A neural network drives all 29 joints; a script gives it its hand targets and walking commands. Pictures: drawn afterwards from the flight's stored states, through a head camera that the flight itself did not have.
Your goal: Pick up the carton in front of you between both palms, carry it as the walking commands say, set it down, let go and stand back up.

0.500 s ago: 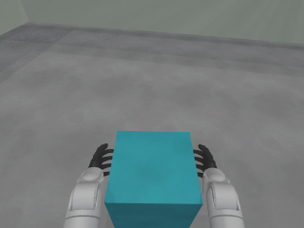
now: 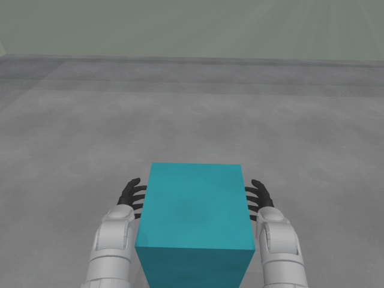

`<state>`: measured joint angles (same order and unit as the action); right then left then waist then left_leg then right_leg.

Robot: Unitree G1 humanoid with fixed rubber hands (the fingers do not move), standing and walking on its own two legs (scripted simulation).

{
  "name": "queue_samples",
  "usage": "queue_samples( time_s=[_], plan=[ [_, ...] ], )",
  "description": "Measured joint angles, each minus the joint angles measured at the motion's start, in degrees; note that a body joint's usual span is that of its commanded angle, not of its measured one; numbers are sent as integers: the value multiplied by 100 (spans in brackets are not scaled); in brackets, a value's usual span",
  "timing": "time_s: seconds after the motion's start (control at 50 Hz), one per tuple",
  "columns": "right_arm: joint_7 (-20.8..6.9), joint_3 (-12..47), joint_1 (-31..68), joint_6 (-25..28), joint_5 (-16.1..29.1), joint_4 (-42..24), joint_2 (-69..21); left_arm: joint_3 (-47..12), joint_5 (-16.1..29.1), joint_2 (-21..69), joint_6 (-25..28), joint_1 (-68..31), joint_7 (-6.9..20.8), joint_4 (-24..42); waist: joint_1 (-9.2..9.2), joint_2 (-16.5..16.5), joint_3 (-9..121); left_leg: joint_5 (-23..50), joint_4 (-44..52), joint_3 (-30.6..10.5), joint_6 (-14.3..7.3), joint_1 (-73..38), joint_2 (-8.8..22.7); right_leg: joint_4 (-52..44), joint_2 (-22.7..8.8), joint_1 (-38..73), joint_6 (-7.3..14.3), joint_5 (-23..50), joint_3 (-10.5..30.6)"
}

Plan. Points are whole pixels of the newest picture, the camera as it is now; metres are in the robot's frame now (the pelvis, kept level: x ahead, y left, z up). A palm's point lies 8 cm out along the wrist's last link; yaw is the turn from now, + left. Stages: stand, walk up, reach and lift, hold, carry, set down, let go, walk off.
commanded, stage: set down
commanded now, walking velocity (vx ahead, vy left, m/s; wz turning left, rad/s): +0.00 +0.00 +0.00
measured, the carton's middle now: (194, 229) +0.30 +0.00 -0.03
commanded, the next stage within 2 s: none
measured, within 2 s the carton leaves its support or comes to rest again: neither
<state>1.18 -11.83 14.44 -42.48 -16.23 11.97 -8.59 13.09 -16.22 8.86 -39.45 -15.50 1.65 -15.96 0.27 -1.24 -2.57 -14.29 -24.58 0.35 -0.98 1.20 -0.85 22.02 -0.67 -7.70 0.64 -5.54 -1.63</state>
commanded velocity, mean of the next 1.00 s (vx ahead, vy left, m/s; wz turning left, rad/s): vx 0.00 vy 0.00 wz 0.00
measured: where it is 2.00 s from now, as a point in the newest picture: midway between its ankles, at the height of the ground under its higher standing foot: outside the picture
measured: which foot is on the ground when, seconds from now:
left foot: down 0.00-1.00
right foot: down 0.00-1.00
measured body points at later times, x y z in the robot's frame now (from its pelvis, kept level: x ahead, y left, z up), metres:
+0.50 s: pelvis -0.01 -0.01 -0.03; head +0.08 -0.01 +0.41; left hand +0.34 +0.18 -0.06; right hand +0.37 -0.12 -0.06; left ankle +0.00 +0.11 -0.74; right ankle +0.09 -0.11 -0.74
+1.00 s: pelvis -0.02 -0.01 -0.16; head +0.20 -0.01 +0.23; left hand +0.39 +0.19 -0.24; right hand +0.42 -0.11 -0.25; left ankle +0.00 +0.11 -0.74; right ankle +0.09 -0.11 -0.74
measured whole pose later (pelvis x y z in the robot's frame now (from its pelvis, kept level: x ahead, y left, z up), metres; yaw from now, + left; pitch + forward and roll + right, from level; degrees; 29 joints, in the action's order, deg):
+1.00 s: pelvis -0.02 -0.01 -0.16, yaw +5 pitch +39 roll +2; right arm 4.5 -21.0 40.1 -12.7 -12.6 33.1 -5.2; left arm 25.5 -10.5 4.7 -12.0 -40.7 -0.2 -34.4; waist 1.6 -0.3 11.1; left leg -30.3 -78.5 -1.6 0.6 87.1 -4.2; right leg 74.7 2.3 -93.1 0.2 -20.5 2.4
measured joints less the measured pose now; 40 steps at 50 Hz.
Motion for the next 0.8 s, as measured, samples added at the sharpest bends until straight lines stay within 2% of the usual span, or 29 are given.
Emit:
queue_samples(
  time_s=[0.06,0.2,0.36,0.4,0.48,0.58,0.64,0.72,0.8],
  plan=[
    [-70,-62,113,46,-59,152,-27,-4,-18,-11,-48,28,-31,76,-76,-1,-29,23,-38,-151,-6,-17,-66,40,53,69,-30,-19,133],
    [-159,-1007,917,434,-520,1047,-270,859,-420,133,383,-856,110,-1004,-174,-42,-115,-124,-540,-440,-27,343,-179,507,185,-176,-32,-259,325],
    [-274,-1804,1747,1116,-948,2006,-261,1682,-958,192,990,-1669,162,-1844,43,17,-302,-403,-1178,-424,36,1061,-169,1178,249,-930,13,-488,350],
    [-289,-1837,1827,1350,-1022,2092,-257,1806,-1014,204,1228,-1732,182,-1897,104,39,-320,-464,-1367,-416,67,1439,-163,1377,265,-1320,23,-561,352],
    [-245,-1847,1900,1984,-1070,2245,-311,1759,-960,116,1744,-1685,206,-1838,83,82,-371,-539,-1726,-422,116,2357,-163,1716,282,-2233,53,-620,331],
    [-59,-1577,1798,2888,-638,2262,-247,1659,-730,25,2602,-1652,191,-1802,122,168,-267,-586,-2245,-376,168,3933,-177,2214,297,-3821,62,-628,355],
    [171,-1186,1865,3284,-89,2199,-89,1353,-297,-190,2971,-1750,84,-1734,127,196,-206,-680,-2737,-343,184,4985,-200,2688,299,-4880,46,-693,367],
    [399,-753,1965,3532,458,1934,99,1026,288,-430,3270,-1923,-29,-1625,156,235,164,-910,-3506,-290,214,6316,-240,3460,299,-6239,39,-892,388],
    [448,-672,2120,3489,481,1899,230,953,564,-463,3188,-2113,-132,-1598,162,160,551,-1147,-4172,-294,211,7220,-299,4110,269,-7138,20,-1123,358]
  ],
)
